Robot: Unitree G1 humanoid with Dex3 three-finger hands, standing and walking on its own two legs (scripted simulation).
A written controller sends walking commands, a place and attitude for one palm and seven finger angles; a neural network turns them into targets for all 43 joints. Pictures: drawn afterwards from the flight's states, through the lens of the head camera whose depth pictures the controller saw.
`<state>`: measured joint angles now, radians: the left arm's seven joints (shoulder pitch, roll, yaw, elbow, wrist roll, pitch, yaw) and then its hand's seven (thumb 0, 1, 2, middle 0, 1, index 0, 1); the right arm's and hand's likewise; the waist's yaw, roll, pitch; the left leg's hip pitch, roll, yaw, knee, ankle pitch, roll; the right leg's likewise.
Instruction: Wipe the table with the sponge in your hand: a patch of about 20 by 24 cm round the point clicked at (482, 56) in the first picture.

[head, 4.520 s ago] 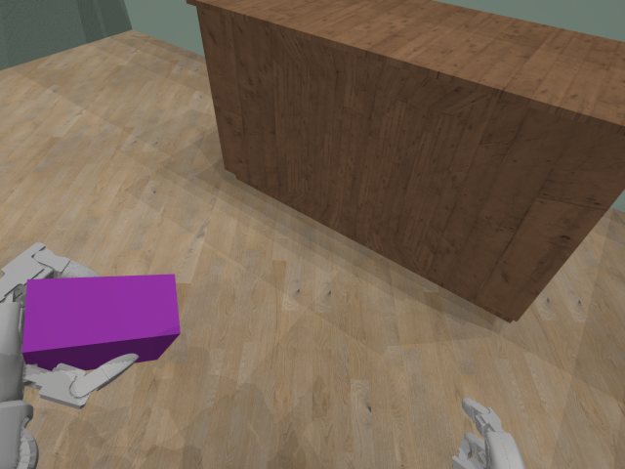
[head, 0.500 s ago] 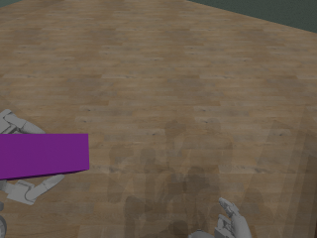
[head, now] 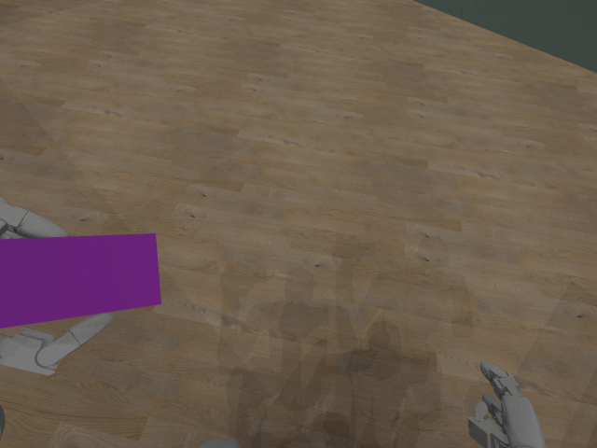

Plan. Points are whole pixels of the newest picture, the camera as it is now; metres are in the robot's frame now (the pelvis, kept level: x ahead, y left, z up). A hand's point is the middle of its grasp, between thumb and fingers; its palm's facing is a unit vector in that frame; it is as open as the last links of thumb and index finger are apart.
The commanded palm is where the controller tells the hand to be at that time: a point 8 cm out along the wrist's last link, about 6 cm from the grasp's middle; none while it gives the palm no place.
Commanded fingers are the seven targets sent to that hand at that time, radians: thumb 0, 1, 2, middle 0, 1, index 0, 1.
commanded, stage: walk to a spot facing it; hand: left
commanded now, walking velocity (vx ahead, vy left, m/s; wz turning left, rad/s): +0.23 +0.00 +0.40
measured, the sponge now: (96, 279) +0.23 +0.20 +0.18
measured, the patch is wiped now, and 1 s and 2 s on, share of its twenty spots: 0.00 0.00 0.00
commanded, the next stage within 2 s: turn to face it in 0.10 s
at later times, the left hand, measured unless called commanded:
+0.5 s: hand (120, 241) +0.27 +0.20 +0.18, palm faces +0.49 -0.77 -0.41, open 10.2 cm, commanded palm +0.21 +0.23 +0.20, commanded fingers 0.00 0.10 1.30 -1.20 -1.60 -1.20 -1.60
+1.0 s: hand (278, 208) +0.33 +0.05 +0.17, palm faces +0.09 -0.83 -0.55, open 10.2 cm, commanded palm +0.28 +0.12 +0.20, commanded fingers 0.00 0.10 1.30 -1.20 -1.60 -1.20 -1.60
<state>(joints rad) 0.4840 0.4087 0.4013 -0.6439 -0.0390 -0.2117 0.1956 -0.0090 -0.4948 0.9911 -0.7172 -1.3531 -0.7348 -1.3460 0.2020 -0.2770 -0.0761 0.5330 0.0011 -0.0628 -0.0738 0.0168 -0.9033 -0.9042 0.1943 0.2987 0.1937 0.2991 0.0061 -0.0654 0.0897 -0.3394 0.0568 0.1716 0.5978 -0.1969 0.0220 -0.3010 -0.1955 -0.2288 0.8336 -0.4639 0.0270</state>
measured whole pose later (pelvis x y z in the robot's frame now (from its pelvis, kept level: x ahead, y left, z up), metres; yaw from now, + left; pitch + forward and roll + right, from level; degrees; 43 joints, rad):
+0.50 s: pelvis +0.07 -0.06 +0.01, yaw +4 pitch -1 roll +2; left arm 0.43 0.31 0.33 -0.45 -0.02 -0.17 0.15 -0.01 -0.50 0.99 -0.72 -1.36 -0.73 -1.35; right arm 0.11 -0.23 0.01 0.63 0.00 -0.05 -0.06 0.02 -0.90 -0.90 0.20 0.30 0.20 0.30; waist 0.04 0.01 0.06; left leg -0.38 0.04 0.10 0.84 -0.43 -0.04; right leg -0.31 -0.05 -0.10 0.58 -0.26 -0.05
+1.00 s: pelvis +0.05 -0.11 +0.00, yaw -15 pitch -1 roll +0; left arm 0.48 0.42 0.38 -0.57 -0.04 -0.17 0.13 -0.01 -0.50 0.99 -0.71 -1.36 -0.73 -1.35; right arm 0.16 -0.19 0.02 0.56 0.02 -0.02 0.00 0.02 -0.90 -0.90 0.20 0.30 0.20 0.30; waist 0.00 0.05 0.19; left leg -0.43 0.17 0.09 1.07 -0.52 -0.09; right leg -0.36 0.02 -0.11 0.66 -0.29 -0.08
